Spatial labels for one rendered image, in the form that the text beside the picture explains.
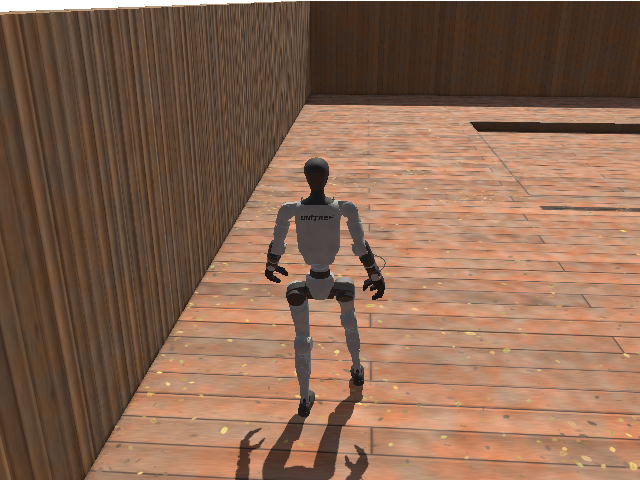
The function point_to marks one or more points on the left robot forearm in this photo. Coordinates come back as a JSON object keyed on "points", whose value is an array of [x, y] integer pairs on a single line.
{"points": [[272, 259]]}

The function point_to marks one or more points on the robot left hand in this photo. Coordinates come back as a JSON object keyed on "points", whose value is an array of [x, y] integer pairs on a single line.
{"points": [[271, 277]]}

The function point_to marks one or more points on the left robot shin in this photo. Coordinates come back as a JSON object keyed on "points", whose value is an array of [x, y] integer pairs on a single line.
{"points": [[303, 370]]}

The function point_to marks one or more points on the robot right hand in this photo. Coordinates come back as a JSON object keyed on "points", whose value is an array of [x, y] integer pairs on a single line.
{"points": [[379, 285]]}

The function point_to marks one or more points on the robot left upper arm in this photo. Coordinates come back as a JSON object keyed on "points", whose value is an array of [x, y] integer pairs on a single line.
{"points": [[286, 212]]}

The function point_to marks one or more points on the robot head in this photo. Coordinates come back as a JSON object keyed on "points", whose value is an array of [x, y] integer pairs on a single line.
{"points": [[316, 171]]}

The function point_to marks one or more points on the right robot forearm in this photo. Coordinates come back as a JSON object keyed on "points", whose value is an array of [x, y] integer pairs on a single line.
{"points": [[370, 264]]}

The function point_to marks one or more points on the robot right upper arm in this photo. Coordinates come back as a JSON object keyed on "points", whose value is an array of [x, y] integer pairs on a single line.
{"points": [[349, 210]]}

